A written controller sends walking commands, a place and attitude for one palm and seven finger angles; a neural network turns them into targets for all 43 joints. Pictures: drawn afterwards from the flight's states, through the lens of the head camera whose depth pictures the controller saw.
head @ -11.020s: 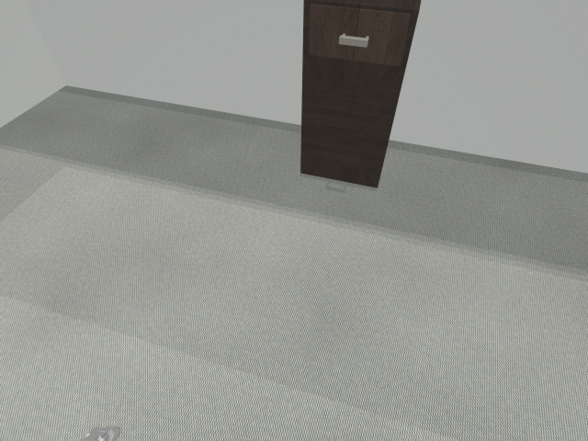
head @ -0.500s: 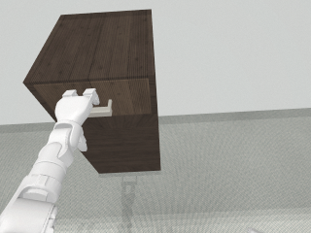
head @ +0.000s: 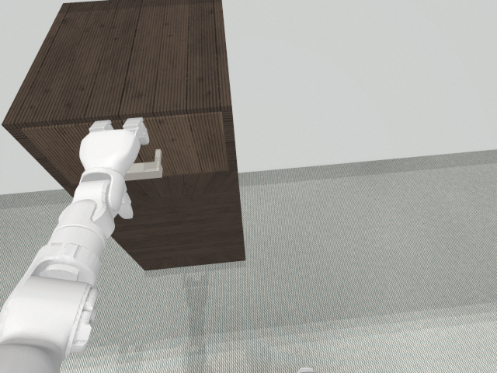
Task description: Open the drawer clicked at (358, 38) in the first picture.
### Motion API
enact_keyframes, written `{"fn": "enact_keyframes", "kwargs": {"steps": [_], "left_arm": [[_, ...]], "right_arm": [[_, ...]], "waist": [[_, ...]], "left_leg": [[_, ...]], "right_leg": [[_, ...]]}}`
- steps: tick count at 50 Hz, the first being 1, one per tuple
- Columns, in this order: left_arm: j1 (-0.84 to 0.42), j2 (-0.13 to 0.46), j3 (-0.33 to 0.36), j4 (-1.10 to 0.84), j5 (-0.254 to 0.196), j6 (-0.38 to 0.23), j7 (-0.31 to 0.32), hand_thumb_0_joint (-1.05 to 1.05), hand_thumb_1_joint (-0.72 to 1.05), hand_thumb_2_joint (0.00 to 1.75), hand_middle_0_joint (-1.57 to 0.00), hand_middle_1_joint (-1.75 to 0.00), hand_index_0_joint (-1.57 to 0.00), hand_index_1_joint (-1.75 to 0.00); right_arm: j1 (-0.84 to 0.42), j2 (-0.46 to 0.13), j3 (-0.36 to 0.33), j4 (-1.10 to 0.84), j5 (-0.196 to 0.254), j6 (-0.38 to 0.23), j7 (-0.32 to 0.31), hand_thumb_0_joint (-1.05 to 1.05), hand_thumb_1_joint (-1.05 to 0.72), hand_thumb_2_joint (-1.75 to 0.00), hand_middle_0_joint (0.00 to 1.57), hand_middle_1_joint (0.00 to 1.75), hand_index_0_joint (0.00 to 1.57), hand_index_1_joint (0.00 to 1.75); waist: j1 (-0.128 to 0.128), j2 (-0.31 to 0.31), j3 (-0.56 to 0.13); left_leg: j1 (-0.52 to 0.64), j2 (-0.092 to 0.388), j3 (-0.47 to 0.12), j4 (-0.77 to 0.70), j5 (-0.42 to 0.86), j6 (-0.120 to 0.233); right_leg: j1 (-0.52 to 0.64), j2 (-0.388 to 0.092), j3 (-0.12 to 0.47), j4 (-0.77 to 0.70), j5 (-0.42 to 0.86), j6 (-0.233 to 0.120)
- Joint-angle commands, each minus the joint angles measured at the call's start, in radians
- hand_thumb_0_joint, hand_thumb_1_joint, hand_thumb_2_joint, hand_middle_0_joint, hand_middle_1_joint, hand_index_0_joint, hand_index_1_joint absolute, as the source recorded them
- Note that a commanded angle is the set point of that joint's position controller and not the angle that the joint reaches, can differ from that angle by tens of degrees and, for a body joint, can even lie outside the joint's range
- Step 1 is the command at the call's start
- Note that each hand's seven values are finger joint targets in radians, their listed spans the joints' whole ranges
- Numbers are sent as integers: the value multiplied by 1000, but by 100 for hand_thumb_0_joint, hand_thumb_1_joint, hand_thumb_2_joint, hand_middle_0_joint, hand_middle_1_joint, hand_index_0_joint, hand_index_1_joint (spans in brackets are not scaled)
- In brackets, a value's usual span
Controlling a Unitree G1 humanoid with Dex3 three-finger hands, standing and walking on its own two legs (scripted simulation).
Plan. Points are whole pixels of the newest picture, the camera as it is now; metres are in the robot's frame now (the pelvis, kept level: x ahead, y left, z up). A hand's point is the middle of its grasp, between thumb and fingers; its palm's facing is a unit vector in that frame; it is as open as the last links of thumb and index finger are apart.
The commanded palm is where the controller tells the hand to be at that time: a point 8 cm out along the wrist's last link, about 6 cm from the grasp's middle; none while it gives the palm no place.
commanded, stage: move the hooked fingers above the handle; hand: left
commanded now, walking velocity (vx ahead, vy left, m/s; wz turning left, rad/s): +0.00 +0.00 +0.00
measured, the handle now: (135, 163) +0.52 +0.23 -0.03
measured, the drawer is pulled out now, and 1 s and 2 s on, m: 0.00 0.00 0.00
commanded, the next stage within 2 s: lower the fingers behind the handle in 0.72 s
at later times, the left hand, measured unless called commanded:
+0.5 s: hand (128, 169) +0.46 +0.21 +0.03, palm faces -0.04 -0.01 -1.00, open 13.8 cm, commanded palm +0.44 +0.22 +0.09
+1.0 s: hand (127, 172) +0.46 +0.22 +0.01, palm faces -0.07 -0.03 -1.00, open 13.8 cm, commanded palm +0.44 +0.23 +0.07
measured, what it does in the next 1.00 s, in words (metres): stands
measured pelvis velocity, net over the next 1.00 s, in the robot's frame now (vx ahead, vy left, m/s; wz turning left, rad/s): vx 0.01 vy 0.00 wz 0.00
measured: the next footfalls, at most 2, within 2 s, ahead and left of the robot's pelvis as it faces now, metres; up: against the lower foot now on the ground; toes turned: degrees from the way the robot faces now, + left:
none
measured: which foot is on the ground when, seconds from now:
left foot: down 0.00-1.00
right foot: down 0.00-1.00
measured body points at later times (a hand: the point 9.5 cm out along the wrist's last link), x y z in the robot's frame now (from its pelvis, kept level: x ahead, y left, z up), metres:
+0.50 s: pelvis +0.00 +0.00 +0.00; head +0.08 -0.02 +0.44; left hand +0.46 +0.21 +0.09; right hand +0.04 -0.27 -0.14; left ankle -0.03 +0.12 -0.72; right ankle +0.01 -0.13 -0.72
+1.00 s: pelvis +0.01 +0.00 +0.00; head +0.10 -0.01 +0.44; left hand +0.46 +0.22 +0.07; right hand +0.04 -0.28 -0.14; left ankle -0.03 +0.12 -0.72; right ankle +0.01 -0.13 -0.72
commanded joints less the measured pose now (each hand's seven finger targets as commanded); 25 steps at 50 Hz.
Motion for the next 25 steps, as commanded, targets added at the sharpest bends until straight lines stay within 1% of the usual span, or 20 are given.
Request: {"fn": "enact_keyframes", "kwargs": {"steps": [1, 2, 3, 5, 7, 9, 10, 11, 12, 14, 15, 16, 18, 19, 20, 21, 22, 23, 24, 25], "left_arm": [[-447, 228, 50, -160, -5, -6, 46, 0, -50, 30, -30, -120, -30, -120], [-438, 246, 68, -159, -2, -8, 48, 0, -50, 30, -30, -120, -30, -120], [-447, 243, 64, -177, -2, -11, 51, 0, -50, 30, -30, -120, -30, -120], [-430, 268, 87, -170, -6, -12, 56, 0, -50, 30, -30, -120, -30, -120], [-422, 280, 93, -153, -5, -4, 62, 0, -50, 30, -30, -120, -30, -120], [-423, 307, 116, -179, -5, -6, 66, 0, -50, 30, -30, -120, -30, -120], [-429, 297, 105, -197, 0, -8, 69, 0, -50, 30, -30, -120, -30, -120], [-426, 265, 82, -189, -1, -3, 70, 0, -50, 30, -30, -120, -30, -120], [-418, 256, 76, -173, -5, 2, 70, 0, -50, 30, -30, -120, -30, -120], [-427, 284, 99, -190, -8, 1, 69, 0, -50, 30, -30, -120, -30, -120], [-413, 260, 77, -186, -10, 3, 66, 0, -50, 30, -30, -120, -30, -120], [-435, 239, 58, -187, -7, 4, 65, 0, -50, 30, -30, -120, -30, -120], [-444, 213, 37, -197, -10, 3, 63, 0, -50, 30, -30, -120, -30, -120], [-434, 218, 48, -188, -12, 3, 60, 0, -50, 30, -30, -120, -30, -120], [-449, 193, 20, -180, -13, 4, 58, 0, -50, 30, -30, -120, -30, -120], [-472, 203, 24, -179, -13, 4, 60, 0, -50, 30, -30, -120, -30, -120], [-467, 224, 40, -166, -11, 6, 63, 0, -50, 30, -30, -120, -30, -120], [-479, 228, 37, -157, -7, 11, 64, 0, -50, 30, -30, -120, -30, -120], [-504, 254, 60, -177, -5, 4, 68, 0, -50, 30, -30, -120, -30, -120], [-493, 238, 45, -166, -2, 6, 69, 0, -50, 30, -30, -120, -30, -120]], "right_arm": [[101, -146, -48, -65, -9, -24, -5, 0, -90, -90, 20, 30, 20, 30], [105, -148, -49, -64, -10, -23, -4, 0, -90, -90, 20, 30, 20, 30], [104, -149, -49, -65, -11, -22, -3, 0, -90, -90, 20, 30, 20, 30], [112, -151, -49, -63, -13, -19, -1, 0, -90, -90, 20, 30, 20, 30], [105, -153, -46, -61, -13, -16, 0, 0, -90, -90, 20, 30, 20, 30], [97, -156, -45, -67, -13, -13, -1, 0, -90, -90, 20, 30, 20, 30], [103, -154, -47, -69, -13, -13, 0, 0, -90, -90, 20, 30, 20, 30], [102, -151, -49, -68, -12, -12, 1, 0, -90, -90, 20, 30, 20, 30], [101, -151, -48, -65, -11, -14, 2, 0, -90, -90, 20, 30, 20, 30], [96, -156, -48, -64, -12, -12, -1, 0, -90, -90, 20, 30, 20, 30], [98, -153, -49, -68, -8, -12, 0, 0, -90, -90, 20, 30, 20, 30], [99, -152, -50, -62, -8, -13, -2, 0, -90, -90, 20, 30, 20, 30], [101, -150, -50, -62, -7, -15, 0, 0, -90, -90, 20, 30, 20, 30], [97, -152, -51, -62, -7, -14, -2, 0, -90, -90, 20, 30, 20, 30], [100, -149, -48, -63, -6, -15, -2, 0, -90, -90, 20, 30, 20, 30], [99, -150, -46, -58, -5, -16, -3, 0, -90, -90, 20, 30, 20, 30], [97, -152, -44, -58, -5, -16, -5, 0, -90, -90, 20, 30, 20, 30], [97, -153, -41, -57, -4, -17, -7, 0, -90, -90, 20, 30, 20, 30], [95, -155, -41, -58, -8, -16, -9, 0, -90, -90, 20, 30, 20, 30], [95, -150, -39, -62, -8, -17, -8, 0, -90, -90, 20, 30, 20, 30]], "waist": [[-18, -35, -383], [-8, -31, -392], [-7, -10, -413], [0, -16, -429], [0, -21, -398], [9, -25, -422], [8, -8, -451], [1, 0, -433], [-1, -2, -408], [-2, -27, -417], [1, -4, -416], [-15, -20, -404], [-13, -3, -395], [-16, -28, -393], [-24, -22, -384], [-28, -27, -358], [-23, -28, -360], [-28, -41, -352], [-25, -39, -373], [-18, -8, -389]], "left_leg": [[126, -55, -13, -34, 387, 35], [125, -55, -15, -34, 397, 35], [139, -54, -15, -33, 406, 33], [128, -53, -14, -29, 409, 35], [102, -55, -8, -32, 385, 36], [99, -55, -12, -33, 399, 36], [119, -53, -13, -31, 415, 35], [125, -51, -12, -31, 419, 33], [125, -49, -11, -34, 404, 33], [126, -49, -15, -35, 408, 36], [132, -49, -12, -41, 404, 34], [146, -45, -18, -40, 406, 34], [165, -44, -21, -45, 404, 32], [164, -43, -23, -41, 411, 33], [160, -45, -25, -45, 385, 33], [150, -46, -23, -49, 360, 34], [142, -48, -24, -52, 343, 35], [132, -52, -23, -51, 334, 37], [135, -51, -26, -50, 347, 37], [140, -54, -21, -50, 349, 35]], "right_leg": [[233, 68, -12, -31, 340, -47], [236, 68, -13, -26, 342, -49], [236, 68, -12, -24, 343, -50], [250, 67, -11, -19, 350, -49], [249, 67, -9, -23, 344, -48], [271, 67, -9, -17, 354, -50], [271, 66, -8, -13, 362, -49], [253, 68, -14, -16, 356, -49], [240, 69, -15, -23, 341, -49], [256, 69, -13, -27, 344, -48], [253, 68, -13, -28, 339, -48], [229, 70, -19, -31, 330, -47], [218, 71, -21, -38, 314, -49], [222, 72, -21, -40, 314, -49], [210, 71, -20, -43, 298, -47], [203, 70, -20, -50, 285, -47], [206, 70, -18, -50, 270, -47], [207, 70, -18, -51, 269, -47], [219, 67, -16, -47, 279, -48], [221, 67, -15, -42, 282, -48]]}}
